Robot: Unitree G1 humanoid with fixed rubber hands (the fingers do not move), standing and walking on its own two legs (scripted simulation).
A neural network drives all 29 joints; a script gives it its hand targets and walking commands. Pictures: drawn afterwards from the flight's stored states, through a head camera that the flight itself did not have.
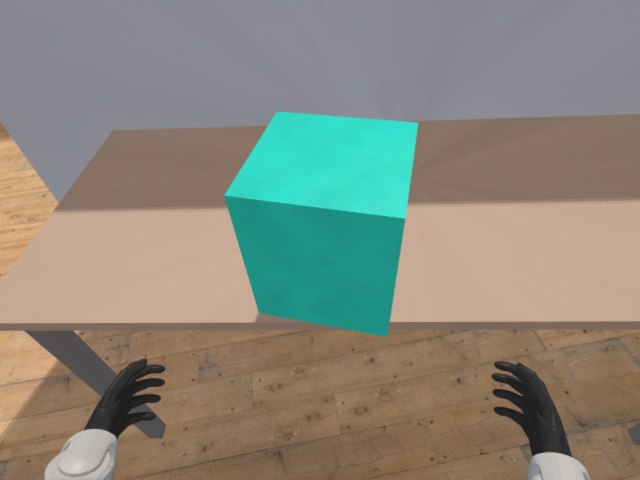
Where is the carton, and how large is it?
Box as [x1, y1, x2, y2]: [224, 112, 417, 336]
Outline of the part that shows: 276,112 224,195 258,310 262,313 386,336 404,224 417,123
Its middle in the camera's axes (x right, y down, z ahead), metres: +0.02 -0.02 +0.59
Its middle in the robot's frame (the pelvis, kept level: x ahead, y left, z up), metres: +0.48 +0.01 +0.06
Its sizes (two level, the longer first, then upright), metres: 0.210 0.200 0.250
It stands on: a table, 0.71 m high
